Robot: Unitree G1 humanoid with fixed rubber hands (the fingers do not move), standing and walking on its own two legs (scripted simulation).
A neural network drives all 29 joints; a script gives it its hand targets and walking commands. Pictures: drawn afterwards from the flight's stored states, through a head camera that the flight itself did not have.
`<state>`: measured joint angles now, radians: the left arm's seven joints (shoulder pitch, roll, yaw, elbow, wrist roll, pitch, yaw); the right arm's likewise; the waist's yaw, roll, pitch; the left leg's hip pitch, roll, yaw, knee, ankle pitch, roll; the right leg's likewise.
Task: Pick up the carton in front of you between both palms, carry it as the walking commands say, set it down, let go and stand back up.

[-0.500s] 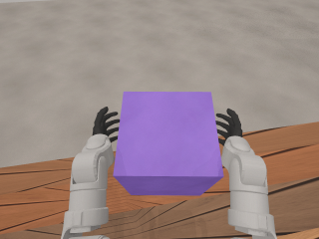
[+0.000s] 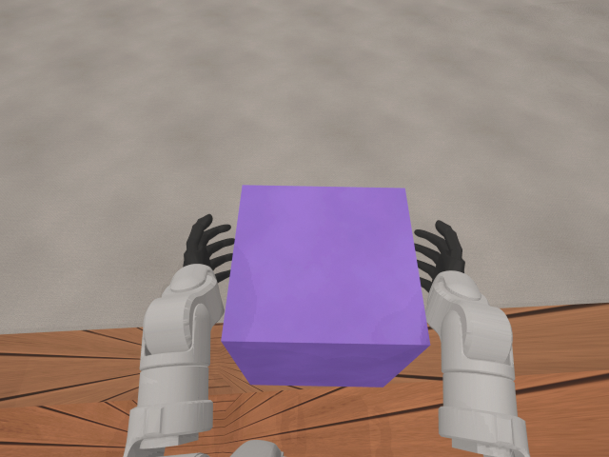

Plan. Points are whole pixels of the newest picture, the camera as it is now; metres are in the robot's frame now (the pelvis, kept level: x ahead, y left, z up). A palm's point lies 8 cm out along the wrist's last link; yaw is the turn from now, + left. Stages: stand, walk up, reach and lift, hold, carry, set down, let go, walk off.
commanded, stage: carry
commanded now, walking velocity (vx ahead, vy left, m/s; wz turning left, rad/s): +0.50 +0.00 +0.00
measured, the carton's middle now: (319, 296) +0.33 +0.02 +0.01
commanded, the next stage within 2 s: none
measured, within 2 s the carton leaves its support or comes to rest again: neither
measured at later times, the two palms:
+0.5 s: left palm (259, 160) +0.68 +0.17 -0.05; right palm (404, 177) +0.65 -0.14 -0.04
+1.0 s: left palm (283, 115) +1.02 +0.16 -0.16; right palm (386, 119) +1.05 -0.14 -0.17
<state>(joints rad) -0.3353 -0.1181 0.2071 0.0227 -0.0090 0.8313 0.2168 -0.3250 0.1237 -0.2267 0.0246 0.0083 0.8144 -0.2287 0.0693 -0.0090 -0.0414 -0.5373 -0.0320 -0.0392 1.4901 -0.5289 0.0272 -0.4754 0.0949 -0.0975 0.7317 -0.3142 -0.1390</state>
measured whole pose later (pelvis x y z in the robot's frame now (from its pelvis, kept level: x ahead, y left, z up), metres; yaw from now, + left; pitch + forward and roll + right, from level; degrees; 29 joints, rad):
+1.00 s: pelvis +0.72 -0.01 -0.21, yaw +0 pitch +5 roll +0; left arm -0.31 -0.14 0.21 0.02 -0.04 0.81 0.19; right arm -0.30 0.15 -0.27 0.01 -0.02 0.79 -0.21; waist 0.11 0.01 -0.01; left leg -0.73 0.03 -0.04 1.05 -0.23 0.02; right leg -0.39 0.10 -0.07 0.74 -0.44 -0.13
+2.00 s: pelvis +1.42 -0.02 -0.27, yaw +2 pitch +5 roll +2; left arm -0.11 -0.13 0.12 -0.29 -0.02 0.95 0.16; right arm -0.12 0.13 -0.11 -0.28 -0.01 0.95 -0.19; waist 0.02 -0.01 -0.10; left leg -0.58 0.07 0.09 0.71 -0.20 -0.04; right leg -0.13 -0.01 -0.11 0.25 -0.22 -0.06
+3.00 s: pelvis +2.04 -0.04 -0.27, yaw +1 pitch +4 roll +1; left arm 0.11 -0.14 0.04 -0.56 0.00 1.11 0.14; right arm 0.11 0.14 -0.02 -0.57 -0.02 1.13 -0.15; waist 0.02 0.01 -0.13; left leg -0.59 0.13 0.11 0.74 -0.13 -0.02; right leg -0.11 -0.03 -0.20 0.23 -0.20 -0.04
